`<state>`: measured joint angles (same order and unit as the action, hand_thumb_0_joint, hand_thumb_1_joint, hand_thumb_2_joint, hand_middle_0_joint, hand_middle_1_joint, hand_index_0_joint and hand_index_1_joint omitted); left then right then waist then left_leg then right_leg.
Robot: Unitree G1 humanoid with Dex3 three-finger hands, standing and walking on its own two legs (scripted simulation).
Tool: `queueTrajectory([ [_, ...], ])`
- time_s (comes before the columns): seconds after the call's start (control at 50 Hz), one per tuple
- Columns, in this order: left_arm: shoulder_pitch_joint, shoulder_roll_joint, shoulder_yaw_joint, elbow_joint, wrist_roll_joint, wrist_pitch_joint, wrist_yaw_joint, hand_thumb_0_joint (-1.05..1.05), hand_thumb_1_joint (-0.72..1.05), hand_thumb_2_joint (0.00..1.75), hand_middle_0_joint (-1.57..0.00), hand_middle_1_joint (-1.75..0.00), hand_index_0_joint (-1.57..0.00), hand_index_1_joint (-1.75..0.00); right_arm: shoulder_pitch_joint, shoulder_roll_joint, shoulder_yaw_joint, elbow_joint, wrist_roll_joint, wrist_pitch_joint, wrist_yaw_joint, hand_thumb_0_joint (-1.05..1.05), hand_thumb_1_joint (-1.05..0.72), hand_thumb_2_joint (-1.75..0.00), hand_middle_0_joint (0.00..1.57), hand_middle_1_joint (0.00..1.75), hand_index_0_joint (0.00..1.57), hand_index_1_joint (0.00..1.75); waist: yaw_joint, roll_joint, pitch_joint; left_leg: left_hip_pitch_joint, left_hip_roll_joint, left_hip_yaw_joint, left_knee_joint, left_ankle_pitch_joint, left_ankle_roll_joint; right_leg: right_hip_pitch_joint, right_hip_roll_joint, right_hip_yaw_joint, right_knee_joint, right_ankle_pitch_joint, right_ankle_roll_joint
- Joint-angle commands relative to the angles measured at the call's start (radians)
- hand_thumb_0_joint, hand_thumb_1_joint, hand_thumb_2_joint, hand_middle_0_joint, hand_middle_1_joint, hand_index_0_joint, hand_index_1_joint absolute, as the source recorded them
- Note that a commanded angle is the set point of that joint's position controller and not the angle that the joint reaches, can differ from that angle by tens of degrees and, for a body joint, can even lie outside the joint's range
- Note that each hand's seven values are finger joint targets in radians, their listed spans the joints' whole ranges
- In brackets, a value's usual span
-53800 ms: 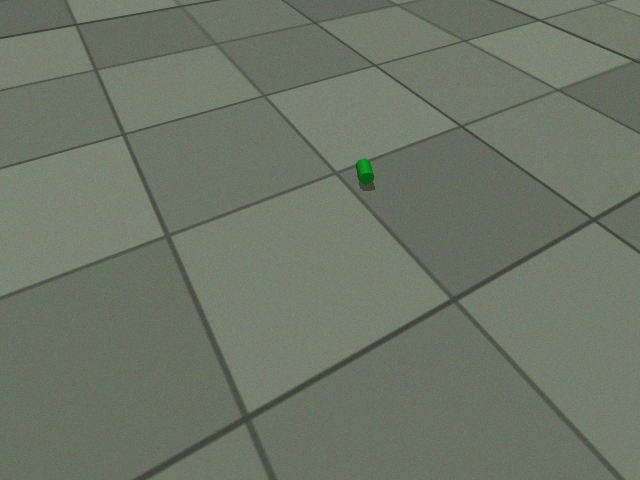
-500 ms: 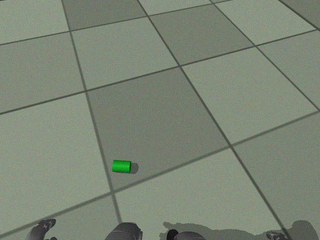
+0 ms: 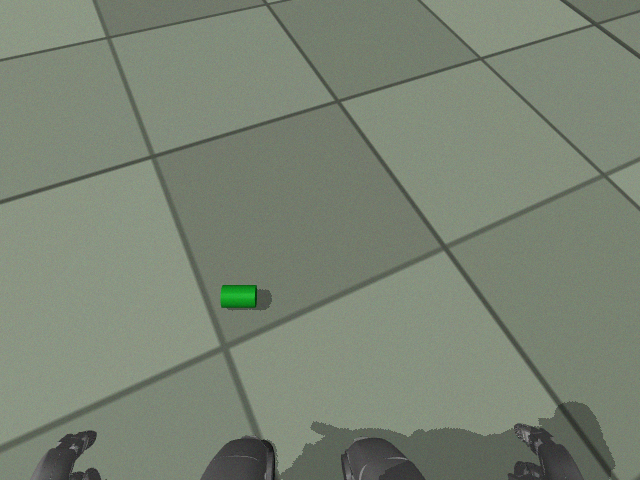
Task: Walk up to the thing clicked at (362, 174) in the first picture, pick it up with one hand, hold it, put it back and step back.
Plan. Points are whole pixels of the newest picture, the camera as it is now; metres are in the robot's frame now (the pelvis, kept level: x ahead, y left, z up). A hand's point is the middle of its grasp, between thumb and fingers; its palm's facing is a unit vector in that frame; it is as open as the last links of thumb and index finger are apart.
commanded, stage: step back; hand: left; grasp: from above
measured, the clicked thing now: (239, 296) +0.59 +0.23 -0.73
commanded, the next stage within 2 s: none
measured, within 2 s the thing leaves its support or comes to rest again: neither
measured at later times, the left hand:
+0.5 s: hand out of the picture -0.01 +0.24 -0.15, palm faces +0.05 -0.92 -0.38, open 7.4 cm
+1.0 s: hand out of the picture -0.27 +0.19 -0.15, palm faces -0.01 -0.91 -0.41, open 7.4 cm
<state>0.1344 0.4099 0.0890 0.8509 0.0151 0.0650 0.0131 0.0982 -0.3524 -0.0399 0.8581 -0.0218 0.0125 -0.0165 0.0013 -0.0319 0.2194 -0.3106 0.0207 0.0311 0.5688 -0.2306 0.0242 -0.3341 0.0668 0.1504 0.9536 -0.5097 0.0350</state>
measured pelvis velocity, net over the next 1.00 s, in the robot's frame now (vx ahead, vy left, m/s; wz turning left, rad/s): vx -0.32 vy -0.09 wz -0.01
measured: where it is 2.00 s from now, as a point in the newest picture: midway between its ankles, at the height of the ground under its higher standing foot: outside the picture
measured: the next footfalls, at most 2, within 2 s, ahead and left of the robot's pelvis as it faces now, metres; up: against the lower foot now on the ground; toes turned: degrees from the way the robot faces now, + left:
right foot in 0.10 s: -0.01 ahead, -0.14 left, +0.00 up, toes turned +3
left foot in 0.48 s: -0.13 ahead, +0.08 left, +0.00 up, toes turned +2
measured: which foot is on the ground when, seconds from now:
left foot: down 0.00-0.12, up 0.14-0.46, down 0.48-0.94, up 0.96-1.00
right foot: up 0.00-0.08, down 0.10-0.50, up 0.52-0.90, down 0.92-1.00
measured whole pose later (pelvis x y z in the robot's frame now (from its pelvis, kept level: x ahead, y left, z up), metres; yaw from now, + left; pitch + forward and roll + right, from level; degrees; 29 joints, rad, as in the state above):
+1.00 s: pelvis -0.32 -0.09 -0.01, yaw -1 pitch -3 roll +0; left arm 0.23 0.36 0.07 0.88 0.04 0.05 -0.02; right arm 0.08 -0.42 -0.07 0.84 -0.02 0.07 -0.01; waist 0.04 0.05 0.17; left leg -0.51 0.00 -0.10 0.85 -0.42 0.00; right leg -0.25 0.02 0.04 0.69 -0.39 -0.01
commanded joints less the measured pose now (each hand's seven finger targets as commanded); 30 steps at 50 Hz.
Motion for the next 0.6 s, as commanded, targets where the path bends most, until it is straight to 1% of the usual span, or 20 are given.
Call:
queueTrajectory([
  [0.0,0.081,0.146,0.042,-0.07,0.01,-0.032,-0.002,0.0,0.9,0.9,-0.2,-0.3,-0.2,-0.3,0.031,-0.299,-0.083,-0.066,0.001,-0.008,-0.014,0.0,-0.9,-0.9,0.2,0.3,0.2,0.3,-0.018,0.205,-0.329,0.253,0.238,-0.235,-0.056,0.443,0.191,0.021,-0.043,-0.084,-0.245,0.047,-0.023],
  [0.06,0.188,0.153,0.052,-0.015,0.023,-0.042,-0.003,0.0,0.9,0.9,-0.2,-0.3,-0.2,-0.3,-0.037,-0.284,-0.075,-0.075,0.016,0.008,-0.007,0.0,-0.9,-0.9,0.2,0.3,0.2,0.3,0.05,0.161,-0.337,0.053,0.187,-0.208,0.019,0.221,0.103,0.244,-0.063,-0.089,-0.527,0.327,-0.062],
  [0.08,0.173,0.219,0.068,-0.034,0.033,-0.05,-0.002,0.0,0.9,0.9,-0.2,-0.3,-0.2,-0.3,-0.031,-0.252,-0.064,-0.084,0.025,0.008,-0.004,0.0,-0.9,-0.9,0.2,0.3,0.2,0.3,0.047,-0.008,-0.319,-0.082,0.07,-0.161,0.14,0.068,0.038,0.269,-0.181,0.133,-0.559,0.406,-0.115],
  [0.1,0.102,0.286,0.083,-0.069,0.024,-0.05,-0.006,0.0,0.9,0.9,-0.2,-0.3,-0.2,-0.3,-0.017,-0.195,-0.05,-0.091,0.024,0.011,-0.008,0.0,-0.9,-0.9,0.2,0.3,0.2,0.3,0.032,-0.217,-0.238,-0.238,-0.12,-0.073,0.318,-0.295,-0.027,0.211,-0.346,0.345,-0.641,0.404,-0.207],
  [0.12,0.019,0.349,0.087,-0.113,0.029,-0.05,-0.003,0.0,0.9,0.9,-0.2,-0.3,-0.2,-0.3,-0.015,-0.226,-0.067,-0.073,0.016,0.022,-0.023,0.0,-0.9,-0.9,0.2,0.3,0.2,0.3,0.054,-0.251,-0.2,-0.125,-0.119,-0.151,0.579,-0.432,-0.044,-0.038,-0.49,0.449,-0.666,0.441,-0.361],
  [0.14,-0.027,0.301,0.082,-0.127,0.025,-0.051,-0.001,0.0,0.9,0.9,-0.2,-0.3,-0.2,-0.3,0.018,-0.259,-0.079,-0.05,0.018,0.021,-0.021,0.0,-0.9,-0.9,0.2,0.3,0.2,0.3,0.024,-0.197,-0.15,-0.077,-0.097,-0.186,0.649,-0.392,-0.039,-0.126,-0.466,0.416,-0.671,0.415,-0.353],
  [0.18,-0.083,0.217,0.059,-0.15,0.019,-0.055,0.004,0.0,0.9,0.9,-0.2,-0.3,-0.2,-0.3,0.066,-0.25,-0.066,-0.014,0.031,0.022,-0.01,0.0,-0.9,-0.9,0.2,0.3,0.2,0.3,-0.018,-0.11,-0.135,-0.095,-0.143,-0.209,0.682,-0.267,-0.03,-0.051,-0.286,0.141,-0.603,0.541,-0.245],
  [0.2,-0.104,0.203,0.058,-0.151,0.02,-0.052,0.007,0.0,0.9,0.9,-0.2,-0.3,-0.2,-0.3,0.097,-0.23,-0.056,-0.005,0.031,0.019,-0.017,0.0,-0.9,-0.9,0.2,0.3,0.2,0.3,-0.036,-0.128,-0.15,-0.134,-0.158,-0.194,0.668,-0.25,-0.031,0.01,-0.235,0.06,-0.566,0.588,-0.197],
  [0.22,-0.087,0.19,0.058,-0.152,0.023,-0.05,0.006,0.0,0.9,0.9,-0.2,-0.3,-0.2,-0.3,0.104,-0.226,-0.052,-0.002,0.026,0.015,-0.022,0.0,-0.9,-0.9,0.2,0.3,0.2,0.3,-0.021,-0.129,-0.169,-0.142,-0.161,-0.184,0.665,-0.239,-0.038,0.047,-0.218,0.044,-0.551,0.596,-0.19],
  [0.3,0.042,0.162,0.049,-0.156,0.025,-0.043,0.013,0.0,0.9,0.9,-0.2,-0.3,-0.2,-0.3,0.08,-0.225,-0.041,-0.031,0.023,0.009,-0.028,0.0,-0.9,-0.9,0.2,0.3,0.2,0.3,0.049,-0.127,-0.239,-0.225,-0.131,-0.14,0.471,-0.299,-0.06,0.315,-0.262,0.091,-0.508,0.678,-0.251],
  [0.34,0.067,0.176,0.056,-0.158,0.022,-0.038,0.018,0.0,0.9,0.9,-0.2,-0.3,-0.2,-0.3,0.086,-0.222,-0.043,-0.043,0.016,0.003,-0.029,0.0,-0.9,-0.9,0.2,0.3,0.2,0.3,0.063,-0.149,-0.283,-0.207,-0.095,-0.124,0.354,-0.329,-0.062,0.397,-0.306,0.123,-0.478,0.764,-0.272],
  [0.38,0.06,0.176,0.053,-0.165,0.016,-0.032,0.02,0.0,0.9,0.9,-0.2,-0.3,-0.2,-0.3,0.119,-0.219,-0.047,-0.037,0.011,-0.002,-0.025,0.0,-0.9,-0.9,0.2,0.3,0.2,0.3,0.046,-0.169,-0.32,-0.118,-0.049,-0.1,0.156,-0.291,-0.038,0.402,-0.309,0.122,-0.443,0.784,-0.248],
  [0.42,0.01,0.192,0.045,-0.174,0.008,-0.023,0.013,0.0,0.9,0.9,-0.2,-0.3,-0.2,-0.3,0.18,-0.218,-0.058,-0.009,0.005,-0.005,-0.018,0.0,-0.9,-0.9,0.2,0.3,0.2,0.3,0.008,-0.156,-0.332,0.023,-0.051,-0.052,-0.022,-0.161,-0.015,0.313,-0.275,0.076,-0.395,0.702,-0.209],
  [0.44,-0.004,0.206,0.04,-0.179,0.004,-0.016,0.009,0.0,0.9,0.9,-0.2,-0.3,-0.2,-0.3,0.213,-0.219,-0.064,0.005,0.0,-0.006,-0.014,0.0,-0.9,-0.9,0.2,0.3,0.2,0.3,-0.018,-0.138,-0.326,0.114,-0.053,-0.031,-0.16,0.009,-0.003,0.224,-0.26,0.064,-0.375,0.638,-0.173],
  [0.46,-0.003,0.182,0.033,-0.185,0.001,-0.009,0.005,0.0,0.9,0.9,-0.2,-0.3,-0.2,-0.3,0.205,-0.243,-0.075,0.004,-0.006,-0.007,-0.013,0.0,-0.9,-0.9,0.2,0.3,0.2,0.3,-0.018,-0.057,-0.303,0.155,0.0,-0.134,-0.186,0.054,0.022,0.112,-0.202,0.042,-0.347,0.465,-0.126],
  [0.48,-0.005,0.15,0.026,-0.198,-0.003,-0.011,0.003,0.0,0.9,0.9,-0.2,-0.3,-0.2,-0.3,0.179,-0.323,-0.094,-0.011,-0.023,-0.008,-0.01,0.0,-0.9,-0.9,0.2,0.3,0.2,0.3,-0.016,0.167,-0.287,0.205,0.206,-0.414,-0.217,0.15,0.101,-0.086,-0.079,-0.047,-0.18,0.196,-0.071],
  [0.5,-0.04,0.164,0.041,-0.193,0.001,-0.012,0.011,0.0,0.9,0.9,-0.2,-0.3,-0.2,-0.3,0.101,-0.39,-0.102,-0.035,-0.029,-0.006,-0.001,0.0,-0.9,-0.9,0.2,0.3,0.2,0.3,-0.017,0.247,-0.225,0.078,0.342,-0.521,-0.256,0.19,0.207,-0.149,0.031,-0.08,0.026,-0.089,-0.045],
  [0.52,-0.073,0.184,0.051,-0.196,0.017,-0.012,0.021,0.0,0.9,0.9,-0.2,-0.3,-0.2,-0.3,0.072,-0.414,-0.109,-0.056,-0.021,-0.012,-0.006,0.0,-0.9,-0.9,0.2,0.3,0.2,0.3,-0.052,0.281,-0.196,-0.062,0.425,-0.603,-0.282,0.204,0.295,-0.089,0.018,0.022,0.213,-0.149,-0.04],
  [0.54,-0.053,0.196,0.053,-0.171,0.017,-0.012,0.019,0.0,0.9,0.9,-0.2,-0.3,-0.2,-0.3,0.033,-0.383,-0.101,-0.057,-0.024,-0.019,-0.012,0.0,-0.9,-0.9,0.2,0.3,0.2,0.3,-0.025,0.216,-0.174,-0.087,0.39,-0.534,-0.269,0.231,0.283,-0.08,0.027,0.07,0.307,-0.097,-0.046],
  [0.58,0.028,0.164,0.052,-0.126,-0.006,-0.009,0.011,0.0,0.9,0.9,-0.2,-0.3,-0.2,-0.3,-0.033,-0.284,-0.07,-0.075,-0.03,-0.022,-0.014,0.0,-0.9,-0.9,0.2,0.3,0.2,0.3,0.043,0.139,-0.169,0.013,0.223,-0.295,-0.208,0.355,0.184,-0.152,0.064,0.089,0.366,0.01,-0.053],
])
